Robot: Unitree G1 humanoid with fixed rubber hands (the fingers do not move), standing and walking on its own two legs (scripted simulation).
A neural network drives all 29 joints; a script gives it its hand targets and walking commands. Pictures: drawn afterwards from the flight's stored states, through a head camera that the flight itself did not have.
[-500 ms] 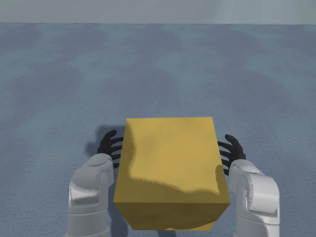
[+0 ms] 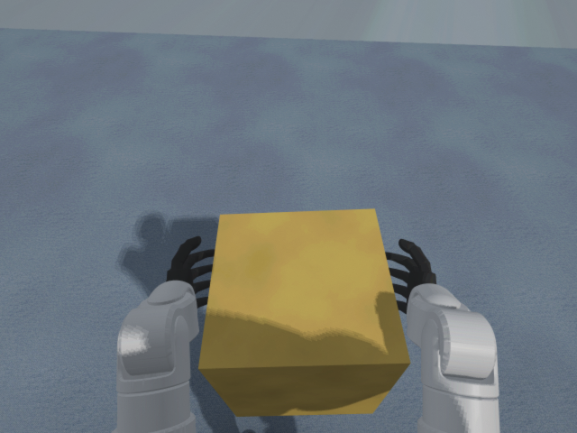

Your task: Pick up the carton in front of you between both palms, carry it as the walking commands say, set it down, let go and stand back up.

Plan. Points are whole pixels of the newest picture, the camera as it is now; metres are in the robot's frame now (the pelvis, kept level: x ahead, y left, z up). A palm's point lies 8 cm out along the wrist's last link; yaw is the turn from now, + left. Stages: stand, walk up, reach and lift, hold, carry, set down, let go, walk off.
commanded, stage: carry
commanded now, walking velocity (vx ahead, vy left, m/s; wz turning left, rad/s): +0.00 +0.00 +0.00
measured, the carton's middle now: (300, 320) +0.28 +0.00 -0.01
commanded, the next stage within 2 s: none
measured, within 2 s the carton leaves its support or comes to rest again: neither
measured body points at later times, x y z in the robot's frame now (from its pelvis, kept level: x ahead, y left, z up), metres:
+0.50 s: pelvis +0.15 -0.02 +0.01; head +0.12 -0.03 +0.46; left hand +0.42 +0.13 +0.09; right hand +0.43 -0.17 +0.09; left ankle +0.10 +0.08 -0.73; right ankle +0.09 -0.13 -0.73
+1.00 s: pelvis +0.13 -0.03 +0.00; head +0.10 -0.03 +0.45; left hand +0.41 +0.13 +0.04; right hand +0.42 -0.17 +0.04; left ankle +0.10 +0.09 -0.73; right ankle +0.09 -0.13 -0.73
